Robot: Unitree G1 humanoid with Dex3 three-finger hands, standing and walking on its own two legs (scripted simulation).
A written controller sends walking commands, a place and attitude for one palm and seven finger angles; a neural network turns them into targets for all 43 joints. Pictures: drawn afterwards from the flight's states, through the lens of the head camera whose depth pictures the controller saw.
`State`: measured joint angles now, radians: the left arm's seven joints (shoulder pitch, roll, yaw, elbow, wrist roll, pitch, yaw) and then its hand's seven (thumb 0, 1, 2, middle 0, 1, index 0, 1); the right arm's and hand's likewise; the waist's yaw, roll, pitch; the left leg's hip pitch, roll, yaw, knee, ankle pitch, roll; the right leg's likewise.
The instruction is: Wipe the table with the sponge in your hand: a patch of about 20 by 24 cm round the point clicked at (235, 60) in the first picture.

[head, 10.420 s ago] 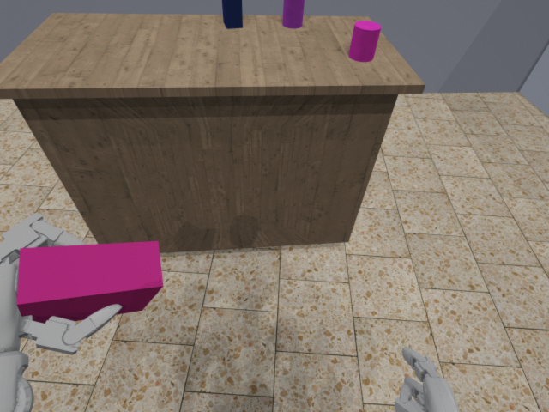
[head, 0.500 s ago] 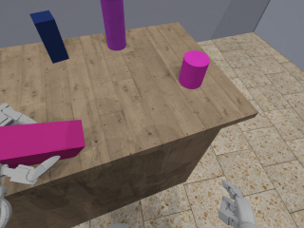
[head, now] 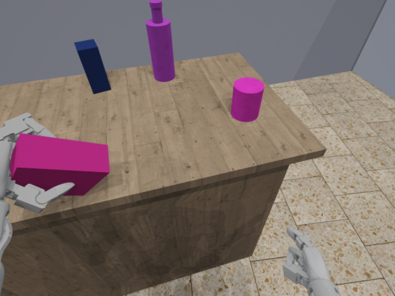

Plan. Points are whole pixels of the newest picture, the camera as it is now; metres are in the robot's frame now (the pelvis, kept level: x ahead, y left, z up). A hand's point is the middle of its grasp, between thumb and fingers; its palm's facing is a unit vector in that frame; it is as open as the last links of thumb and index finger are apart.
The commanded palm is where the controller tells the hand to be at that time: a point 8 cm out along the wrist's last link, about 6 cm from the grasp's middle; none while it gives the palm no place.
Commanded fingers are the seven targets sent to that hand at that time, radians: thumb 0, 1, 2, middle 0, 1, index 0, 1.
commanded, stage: turn the palm down, sponge in hand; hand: left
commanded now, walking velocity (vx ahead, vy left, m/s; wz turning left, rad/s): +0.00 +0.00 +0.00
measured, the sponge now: (70, 170) +0.25 +0.25 +0.17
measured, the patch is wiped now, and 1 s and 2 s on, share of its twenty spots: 0.00 0.00 0.00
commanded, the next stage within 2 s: move the sponge above the wiping area in 1.78 s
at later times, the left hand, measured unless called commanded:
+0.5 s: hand (58, 145) +0.26 +0.26 +0.22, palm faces +0.31 -0.42 -0.85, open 9.4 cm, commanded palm +0.22 +0.28 +0.27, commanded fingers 0.00 0.10 1.30 -1.20 -1.60 -1.20 -1.60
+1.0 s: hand (37, 128) +0.28 +0.30 +0.23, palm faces +0.28 -0.23 -0.93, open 9.4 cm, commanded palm +0.22 +0.29 +0.31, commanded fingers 0.00 0.10 1.30 -1.20 -1.60 -1.20 -1.60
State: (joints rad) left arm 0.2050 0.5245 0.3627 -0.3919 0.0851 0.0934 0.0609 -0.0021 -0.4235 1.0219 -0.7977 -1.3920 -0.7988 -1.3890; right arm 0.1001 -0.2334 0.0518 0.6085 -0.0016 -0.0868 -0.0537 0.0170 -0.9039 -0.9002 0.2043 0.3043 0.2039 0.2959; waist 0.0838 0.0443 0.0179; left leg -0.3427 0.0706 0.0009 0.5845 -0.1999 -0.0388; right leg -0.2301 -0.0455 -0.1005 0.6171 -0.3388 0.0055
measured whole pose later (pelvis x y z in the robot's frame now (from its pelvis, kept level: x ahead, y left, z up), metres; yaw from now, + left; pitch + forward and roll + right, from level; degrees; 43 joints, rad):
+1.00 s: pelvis +0.02 +0.02 +0.01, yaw -2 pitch -2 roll +0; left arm -0.01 0.70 0.16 -0.48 0.56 0.51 -0.17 0.00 -0.43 1.03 -0.80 -1.39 -0.80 -1.38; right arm -0.02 -0.26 0.07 0.61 0.07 -0.02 -0.10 0.02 -0.90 -0.90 0.20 0.30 0.18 0.29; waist 0.15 0.10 0.00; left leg -0.27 0.03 0.00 0.50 -0.19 -0.02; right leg -0.16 -0.06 -0.05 0.51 -0.31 0.03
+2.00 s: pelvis +0.00 +0.00 +0.01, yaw -2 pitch -4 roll +0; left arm -0.08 0.68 0.11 -0.38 0.70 0.42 -0.18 0.00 -0.43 1.03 -0.80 -1.39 -0.81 -1.38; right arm -0.02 -0.27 0.07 0.66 0.07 -0.06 -0.07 0.02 -0.91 -0.90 0.20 0.30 0.20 0.30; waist 0.16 0.14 0.00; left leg -0.24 0.05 -0.01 0.47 -0.16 -0.05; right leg -0.17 -0.03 -0.06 0.53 -0.30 0.00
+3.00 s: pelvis +0.02 +0.00 +0.01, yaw -2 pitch -2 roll +0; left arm -0.11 0.68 0.06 -0.25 0.79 0.43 -0.23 0.00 -0.43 1.03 -0.80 -1.39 -0.81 -1.39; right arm 0.00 -0.28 0.07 0.66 0.06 -0.05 -0.08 0.02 -0.91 -0.90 0.20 0.30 0.20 0.30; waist 0.15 0.13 -0.01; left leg -0.26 0.05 -0.02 0.47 -0.17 -0.04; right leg -0.17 -0.04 -0.07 0.52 -0.31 0.00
